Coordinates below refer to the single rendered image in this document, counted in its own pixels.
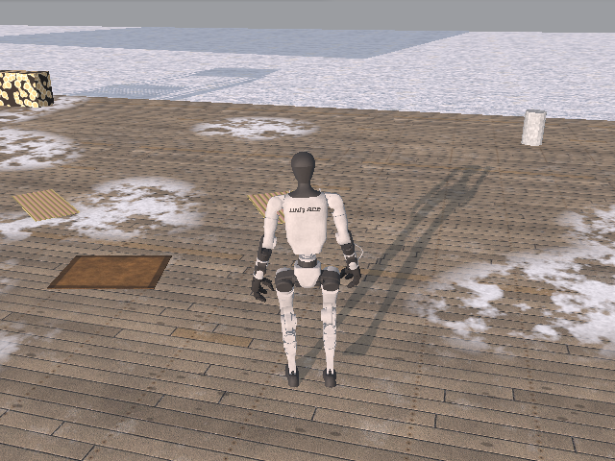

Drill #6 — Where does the robot right forearm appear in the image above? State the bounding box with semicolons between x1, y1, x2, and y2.
340;230;358;270

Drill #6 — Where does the left robot foot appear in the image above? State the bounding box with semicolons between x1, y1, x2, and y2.
285;364;299;387

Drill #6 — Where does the robot left thigh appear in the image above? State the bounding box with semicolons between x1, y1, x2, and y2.
275;267;297;331

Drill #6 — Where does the robot right upper arm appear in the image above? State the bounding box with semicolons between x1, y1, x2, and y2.
325;192;351;245

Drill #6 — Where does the robot left upper arm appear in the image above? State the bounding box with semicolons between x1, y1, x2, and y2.
262;194;284;249

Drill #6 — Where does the right robot hand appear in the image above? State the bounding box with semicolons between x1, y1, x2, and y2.
340;266;361;288

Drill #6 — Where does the robot left forearm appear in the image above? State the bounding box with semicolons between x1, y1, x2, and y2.
253;235;272;279

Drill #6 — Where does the left robot hand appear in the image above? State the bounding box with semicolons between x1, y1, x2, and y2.
251;277;274;302

